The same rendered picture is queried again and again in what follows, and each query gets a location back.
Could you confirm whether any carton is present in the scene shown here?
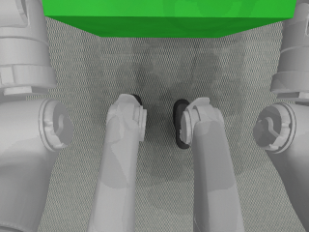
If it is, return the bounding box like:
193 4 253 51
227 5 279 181
42 0 296 39

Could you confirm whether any right robot forearm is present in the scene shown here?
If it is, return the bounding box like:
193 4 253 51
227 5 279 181
269 0 309 106

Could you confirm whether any robot shin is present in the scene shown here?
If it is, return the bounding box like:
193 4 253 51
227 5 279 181
180 97 225 144
105 94 141 128

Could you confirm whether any left robot forearm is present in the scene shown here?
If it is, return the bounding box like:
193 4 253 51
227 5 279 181
0 0 58 103

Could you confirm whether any robot left shin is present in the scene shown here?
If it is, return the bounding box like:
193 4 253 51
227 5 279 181
105 94 141 128

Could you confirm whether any right robot upper arm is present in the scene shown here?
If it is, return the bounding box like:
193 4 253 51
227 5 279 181
252 102 309 232

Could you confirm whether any left robot upper arm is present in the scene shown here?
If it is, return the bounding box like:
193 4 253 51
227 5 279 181
0 98 74 232

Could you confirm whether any robot right shin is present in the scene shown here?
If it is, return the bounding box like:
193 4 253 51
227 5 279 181
180 97 225 144

